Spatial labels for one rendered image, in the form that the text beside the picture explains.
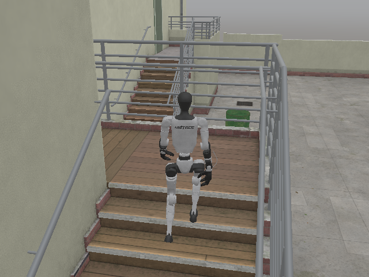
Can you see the left robot upper arm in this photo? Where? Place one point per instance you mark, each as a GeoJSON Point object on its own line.
{"type": "Point", "coordinates": [166, 122]}

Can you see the robot left foot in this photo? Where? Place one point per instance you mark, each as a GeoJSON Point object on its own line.
{"type": "Point", "coordinates": [168, 238]}

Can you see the right robot upper arm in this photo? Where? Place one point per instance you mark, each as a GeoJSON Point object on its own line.
{"type": "Point", "coordinates": [202, 122]}

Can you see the robot left forearm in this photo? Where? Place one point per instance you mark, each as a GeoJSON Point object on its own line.
{"type": "Point", "coordinates": [162, 148]}

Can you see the robot right hand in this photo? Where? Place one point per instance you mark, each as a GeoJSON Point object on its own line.
{"type": "Point", "coordinates": [207, 178]}

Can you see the left robot shin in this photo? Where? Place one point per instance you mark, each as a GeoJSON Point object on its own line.
{"type": "Point", "coordinates": [170, 211]}

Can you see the robot left hand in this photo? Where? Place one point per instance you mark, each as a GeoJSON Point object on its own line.
{"type": "Point", "coordinates": [168, 153]}

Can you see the robot right forearm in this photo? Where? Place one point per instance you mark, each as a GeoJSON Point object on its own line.
{"type": "Point", "coordinates": [208, 158]}

